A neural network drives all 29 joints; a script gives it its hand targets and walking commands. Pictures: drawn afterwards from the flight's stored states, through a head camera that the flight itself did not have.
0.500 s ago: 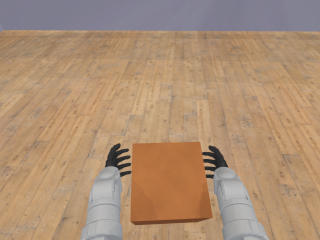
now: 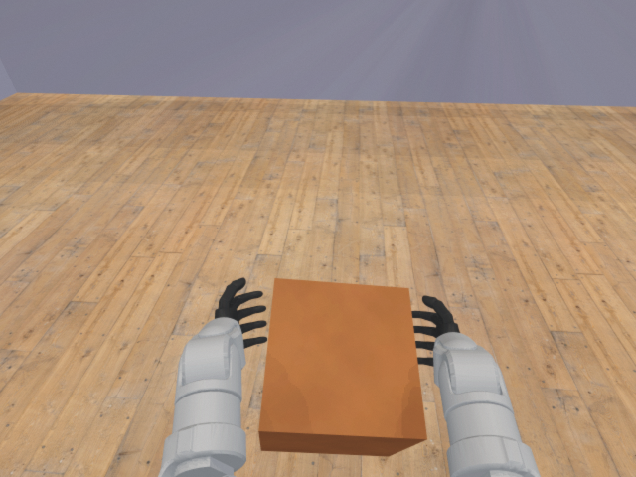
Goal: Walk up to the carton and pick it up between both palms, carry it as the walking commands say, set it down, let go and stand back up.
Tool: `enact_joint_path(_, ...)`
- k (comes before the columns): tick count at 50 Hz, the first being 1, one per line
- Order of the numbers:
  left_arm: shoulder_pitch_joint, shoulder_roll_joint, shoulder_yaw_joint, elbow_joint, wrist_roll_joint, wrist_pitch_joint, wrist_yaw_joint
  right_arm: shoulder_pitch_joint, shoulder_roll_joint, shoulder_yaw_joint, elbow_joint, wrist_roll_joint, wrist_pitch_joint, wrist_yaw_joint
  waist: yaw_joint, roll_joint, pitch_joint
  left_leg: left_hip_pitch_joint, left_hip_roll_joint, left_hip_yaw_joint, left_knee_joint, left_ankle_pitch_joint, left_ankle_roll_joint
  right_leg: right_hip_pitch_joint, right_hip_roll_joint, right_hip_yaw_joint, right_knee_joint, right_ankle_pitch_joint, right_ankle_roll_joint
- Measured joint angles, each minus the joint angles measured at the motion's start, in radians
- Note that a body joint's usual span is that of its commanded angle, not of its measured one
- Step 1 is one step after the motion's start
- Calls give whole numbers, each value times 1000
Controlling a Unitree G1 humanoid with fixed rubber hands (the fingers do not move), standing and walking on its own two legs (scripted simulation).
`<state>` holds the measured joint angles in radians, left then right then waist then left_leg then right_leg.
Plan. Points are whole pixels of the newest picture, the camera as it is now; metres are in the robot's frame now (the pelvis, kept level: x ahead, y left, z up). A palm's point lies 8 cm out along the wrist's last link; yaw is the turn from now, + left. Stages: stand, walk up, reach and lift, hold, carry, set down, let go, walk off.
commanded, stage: reach and lift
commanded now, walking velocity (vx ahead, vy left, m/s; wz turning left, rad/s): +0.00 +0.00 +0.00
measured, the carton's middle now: (333, 370) +0.31 +0.03 -0.04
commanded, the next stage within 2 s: hold in 1.08 s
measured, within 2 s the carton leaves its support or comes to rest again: neither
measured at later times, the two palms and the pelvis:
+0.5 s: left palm (239, 324) +0.31 +0.16 +0.06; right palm (452, 327) +0.33 -0.12 +0.06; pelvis +0.01 +0.00 +0.00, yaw +0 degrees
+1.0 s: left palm (236, 323) +0.30 +0.16 +0.08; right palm (460, 337) +0.30 -0.13 +0.07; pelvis +0.01 +0.00 +0.01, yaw +0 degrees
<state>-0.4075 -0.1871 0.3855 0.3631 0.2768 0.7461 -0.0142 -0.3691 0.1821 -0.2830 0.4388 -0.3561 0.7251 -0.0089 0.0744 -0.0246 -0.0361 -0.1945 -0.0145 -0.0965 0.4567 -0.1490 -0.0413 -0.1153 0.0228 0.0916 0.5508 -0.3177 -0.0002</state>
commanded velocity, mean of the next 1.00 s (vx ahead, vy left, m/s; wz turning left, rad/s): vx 0.00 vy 0.00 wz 0.00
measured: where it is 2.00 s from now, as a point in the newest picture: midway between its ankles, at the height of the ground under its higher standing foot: outside the picture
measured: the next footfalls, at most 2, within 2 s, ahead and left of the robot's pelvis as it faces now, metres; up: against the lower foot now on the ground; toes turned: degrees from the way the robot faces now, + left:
none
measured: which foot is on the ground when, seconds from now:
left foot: down 0.00-1.00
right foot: down 0.00-1.00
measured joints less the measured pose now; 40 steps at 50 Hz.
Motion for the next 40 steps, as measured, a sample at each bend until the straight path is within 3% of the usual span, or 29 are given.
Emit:
enact_joint_path(7, -69, 0, 0, 21, 0, -4, 26, -44, 0, -40, -5, 0, 0, 0, 0, -2, 17, 0, 0, 4, 11, -1, 0, 5, 0, 4, -2, 4, 0)
enact_joint_path(16, -71, 0, 0, 51, 0, -12, 25, -61, 0, -77, 7, 0, 9, 2, -12, -7, 17, 0, 0, 4, -4, -1, 0, 9, -2, 4, -26, 11, 0)
enact_joint_path(29, 26, -2, -33, -77, 0, -10, 17, -56, 0, 16, -49, 0, 13, -8, -47, -7, 17, 12, 3, 3, -45, 7, 0, 17, -2, 4, -59, 17, 0)
enact_joint_path(40, 47, 5, -56, -73, 0, 13, -6, 18, -4, 42, -82, 0, 30, 5, -55, -7, 17, 57, 6, 3, -77, 17, 0, 62, -2, 4, -93, 29, 0)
